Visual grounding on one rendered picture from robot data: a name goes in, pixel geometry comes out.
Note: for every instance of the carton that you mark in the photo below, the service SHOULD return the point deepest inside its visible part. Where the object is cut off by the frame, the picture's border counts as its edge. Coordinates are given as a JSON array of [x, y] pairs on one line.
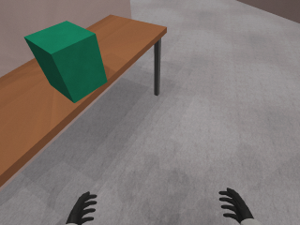
[[70, 58]]

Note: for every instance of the table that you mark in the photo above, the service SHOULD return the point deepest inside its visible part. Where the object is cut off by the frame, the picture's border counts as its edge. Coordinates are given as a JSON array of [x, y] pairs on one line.
[[32, 112]]

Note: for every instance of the robot left hand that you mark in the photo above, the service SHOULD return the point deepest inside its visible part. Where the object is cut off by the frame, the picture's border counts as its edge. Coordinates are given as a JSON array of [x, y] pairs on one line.
[[77, 212]]

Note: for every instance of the robot right hand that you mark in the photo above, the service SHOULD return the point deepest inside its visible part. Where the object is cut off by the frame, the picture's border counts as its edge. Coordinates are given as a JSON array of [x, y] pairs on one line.
[[240, 208]]

